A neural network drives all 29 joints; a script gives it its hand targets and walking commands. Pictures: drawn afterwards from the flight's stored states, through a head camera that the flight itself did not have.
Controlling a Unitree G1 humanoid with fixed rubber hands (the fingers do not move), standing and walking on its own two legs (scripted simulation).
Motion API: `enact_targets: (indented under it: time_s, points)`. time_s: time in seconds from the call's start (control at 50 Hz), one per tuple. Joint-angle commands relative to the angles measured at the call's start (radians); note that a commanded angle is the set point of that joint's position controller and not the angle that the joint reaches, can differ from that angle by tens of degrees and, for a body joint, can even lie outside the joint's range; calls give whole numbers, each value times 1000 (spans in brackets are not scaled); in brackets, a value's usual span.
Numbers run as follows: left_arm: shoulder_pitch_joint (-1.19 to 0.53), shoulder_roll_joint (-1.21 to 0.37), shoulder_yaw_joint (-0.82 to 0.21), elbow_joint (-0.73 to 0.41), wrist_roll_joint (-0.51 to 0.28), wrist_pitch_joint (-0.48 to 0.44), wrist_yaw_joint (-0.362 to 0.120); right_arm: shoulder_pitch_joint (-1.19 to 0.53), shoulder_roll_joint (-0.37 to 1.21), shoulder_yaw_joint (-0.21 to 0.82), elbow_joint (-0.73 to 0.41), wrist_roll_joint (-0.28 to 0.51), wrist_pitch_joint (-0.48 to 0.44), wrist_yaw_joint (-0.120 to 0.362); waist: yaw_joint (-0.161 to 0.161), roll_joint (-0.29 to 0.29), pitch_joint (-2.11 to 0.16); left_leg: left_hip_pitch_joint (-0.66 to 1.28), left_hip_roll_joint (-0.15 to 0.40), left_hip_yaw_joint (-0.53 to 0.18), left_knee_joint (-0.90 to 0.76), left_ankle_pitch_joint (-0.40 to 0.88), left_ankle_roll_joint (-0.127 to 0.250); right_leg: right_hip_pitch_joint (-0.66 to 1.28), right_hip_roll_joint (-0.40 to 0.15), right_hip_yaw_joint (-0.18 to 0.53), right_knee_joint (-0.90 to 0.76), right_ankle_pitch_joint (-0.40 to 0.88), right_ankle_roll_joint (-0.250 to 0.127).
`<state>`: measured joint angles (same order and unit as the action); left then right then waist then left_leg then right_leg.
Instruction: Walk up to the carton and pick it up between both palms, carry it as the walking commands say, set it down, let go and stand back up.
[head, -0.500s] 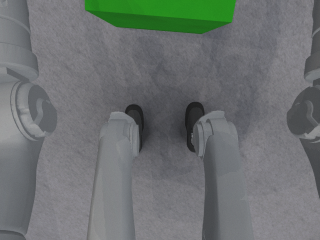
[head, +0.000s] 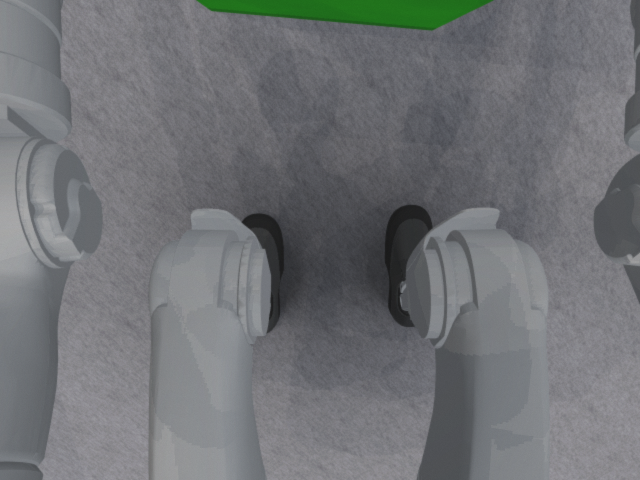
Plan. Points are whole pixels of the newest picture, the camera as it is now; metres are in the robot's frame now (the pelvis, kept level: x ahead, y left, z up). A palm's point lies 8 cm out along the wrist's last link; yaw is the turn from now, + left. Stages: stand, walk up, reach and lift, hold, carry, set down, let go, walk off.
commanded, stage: reach and lift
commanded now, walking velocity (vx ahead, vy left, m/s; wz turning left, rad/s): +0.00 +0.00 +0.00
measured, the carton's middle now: out of the picture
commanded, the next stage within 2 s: none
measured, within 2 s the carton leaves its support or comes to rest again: leaves its support in 1.92 s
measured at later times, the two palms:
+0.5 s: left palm out of the picture +0.60 +0.21 -0.20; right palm out of the picture +0.59 -0.22 -0.21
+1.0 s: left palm out of the picture +0.60 +0.19 -0.19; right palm out of the picture +0.59 -0.19 -0.19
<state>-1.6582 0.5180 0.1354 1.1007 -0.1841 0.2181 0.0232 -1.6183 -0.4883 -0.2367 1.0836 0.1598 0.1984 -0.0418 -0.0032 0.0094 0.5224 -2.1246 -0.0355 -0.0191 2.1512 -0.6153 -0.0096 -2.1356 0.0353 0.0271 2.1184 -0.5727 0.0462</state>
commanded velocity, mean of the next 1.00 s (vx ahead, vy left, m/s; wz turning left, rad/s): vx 0.00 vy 0.00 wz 0.00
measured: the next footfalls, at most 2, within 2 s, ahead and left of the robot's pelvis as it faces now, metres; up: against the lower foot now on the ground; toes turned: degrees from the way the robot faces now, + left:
none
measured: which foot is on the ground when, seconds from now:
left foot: down 0.00-1.00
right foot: down 0.00-1.00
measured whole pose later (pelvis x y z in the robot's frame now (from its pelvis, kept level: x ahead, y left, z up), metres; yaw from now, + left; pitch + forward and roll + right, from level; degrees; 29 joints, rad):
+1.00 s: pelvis +0.01 +0.00 -0.03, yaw +1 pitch +34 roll -1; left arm -1.70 0.48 0.02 1.15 -0.26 0.16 0.05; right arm -1.66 -0.45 -0.15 1.16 0.22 0.12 -0.10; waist -0.01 0.00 0.52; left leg -2.20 -0.03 -0.01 2.24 -0.63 -0.01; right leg -2.21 0.02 0.02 2.22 -0.60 0.03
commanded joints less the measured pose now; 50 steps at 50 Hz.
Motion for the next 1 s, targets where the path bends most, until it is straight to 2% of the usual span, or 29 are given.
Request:
enact_targets:
  time_s: [0.0,0.02,0.06,0.08,0.1,0.12,0.14,0.18,0.24,0.26,0.28,0.32,0.34,0.4,0.42,0.46,0.54,0.56,0.58,0.6,0.62,0.64,0.68,0.72,0.74,0.82,0.86,0.92,0.98]
  points:
    - [-348,205,24,-167,3,-46,27,-369,-210,-11,-163,13,-44,-17,1,12,-1570,661,14,52,-118,396,-19,649,-6,-90,-62,377,-10]
    - [-359,212,26,-138,0,-51,31,-379,-193,8,-141,32,-48,-19,17,11,-1523,624,20,51,-112,364,-13,634,-13,-87,-51,357,-7]
    - [-328,196,19,-42,-5,-42,25,-350,-178,27,-43,29,-42,-18,19,-2,-1398,544,23,57,-104,321,-18,615,-26,-83,-48,318,-4]
    - [-340,202,27,-64,-5,-46,28,-347,-182,22,-74,30,-47,-22,7,-14,-1410,538,31,53,-95,321,-15,623,-25,-79,-38,325,-4]
    - [-327,212,25,-56,0,-50,28,-338,-190,24,-45,29,-49,-24,15,1,-1405,533,33,64,-77,313,-18,617,-25,-70,-31,315,-5]
    - [-318,193,8,-49,-22,-49,24,-329,-196,21,-34,20,-51,-27,-18,-22,-1381,516,34,62,-80,293,-22,608,-26,-78,-31,301,-2]
    - [-325,175,-19,-42,-28,-53,18,-318,-170,30,-14,35,-55,-27,-27,8,-1348,500,40,66,-68,309,-27,599,-25,-62,-30,322,-8]
    - [-312,160,-8,-67,-27,-65,19,-301,-157,31,-36,33,-69,-28,-8,16,-1371,476,33,68,-55,350,-30,620,-24,-52,-11,380,-16]
    - [-321,150,-37,-157,-44,-80,30,-303,-184,11,-135,53,-90,-50,-39,49,-1539,559,24,65,-24,484,-33,698,-16,-70,23,521,-22]
    - [-312,137,-52,-160,-50,-75,28,-292,-192,15,-128,50,-89,-51,-50,48,-1539,559,19,60,-25,489,-35,707,-16,-74,24,539,-25]
    - [-284,141,-54,-126,-51,-71,26,-261,-182,24,-83,51,-78,-50,-45,52,-1518,560,20,67,-22,486,-37,702,-20,-69,18,533,-25]
    - [-233,140,-39,-93,-53,-63,25,-217,-179,11,-58,26,-75,-51,-60,13,-1458,515,20,57,-32,465,-32,673,-21,-73,19,508,-18]
    - [-235,147,-30,-120,-43,-65,29,-213,-180,10,-77,25,-74,-50,-59,8,-1470,528,19,54,-30,472,-32,688,-19,-71,23,521,-20]
    - [-233,140,-24,-130,-35,-72,32,-240,-151,35,-120,48,-76,-43,-12,16,-1471,529,15,60,-31,489,-29,676,-13,-63,24,529,-23]
    - [-221,140,-23,-96,-31,-68,33,-251,-140,45,-126,62,-76,-40,-3,8,-1485,540,17,51,-32,486,-18,666,-15,-71,31,517,-17]
    - [-264,146,-12,-126,-25,-71,40,-283,-139,66,-147,73,-72,-40,18,-9,-1474,563,18,57,-34,477,-16,650,-12,-73,19,485,-13]
    - [-302,113,-38,-84,-42,-57,34,-325,-125,78,-121,77,-61,-40,4,-9,-1381,532,22,48,-56,402,-11,623,-16,-76,4,412,-14]
    - [-294,117,-34,-63,-30,-55,33,-311,-126,74,-92,70,-57,-40,9,13,-1331,505,21,57,-56,376,-15,610,-11,-64,-9,385,-18]
    - [-307,135,-21,-59,-27,-56,33,-311,-115,78,-72,62,-52,-39,12,-11,-1291,472,24,64,-62,335,-15,615,-15,-56,-23,356,-15]
    - [-322,124,-32,-80,-40,-59,31,-320,-131,69,-69,51,-55,-44,-9,-22,-1296,473,23,59,-68,323,-16,607,-11,-66,-19,341,-16]
    - [-344,120,-31,-95,-38,-63,31,-327,-125,56,-74,39,-56,-48,-15,-8,-1282,459,21,59,-73,316,-14,591,-10,-65,-23,338,-18]
    - [-347,104,-51,-64,-39,-60,27,-308,-126,42,-19,28,-55,-50,-39,13,-1268,473,25,57,-71,307,-20,590,-10,-63,-28,336,-20]
    - [-369,102,-58,-69,-45,-65,27,-326,-111,41,-24,22,-60,-54,-47,1,-1281,473,21,61,-76,296,-21,607,-9,-68,-38,329,-22]
    - [-354,71,-79,-27,-51,-62,24,-326,-105,38,-3,20,-68,-52,-54,25,-1287,502,18,58,-73,309,-25,591,-8,-71,-41,329,-27]
    - [-372,57,-98,-57,-59,-66,22,-329,-89,44,-17,29,-73,-49,-58,34,-1293,506,19,53,-77,314,-24,587,-9,-73,-36,341,-28]
    - [-367,1,-125,-52,-71,-71,29,-356,-57,71,-24,45,-87,-48,-52,39,-1358,559,8,50,-77,387,-26,606,-1,-82,-33,389,-29]
    - [-332,-47,-133,-30,-74,-71,28,-376,-45,90,-51,51,-94,-40,-36,39,-1339,557,1,52,-78,398,-28,588,-1,-80,-40,386,-29]
    - [-353,-56,-129,-57,-70,-78,30,-364,18,114,-39,64,-93,-27,-38,17,-1342,573,-2,39,-84,411,-17,584,5,-80,-38,402,-26]
    - [-355,-141,-145,-78,-69,-84,19,-380,97,150,-54,85,-95,-7,-27,25,-1361,597,-6,40,-85,424,-15,581,13,-77,-37,407,-28]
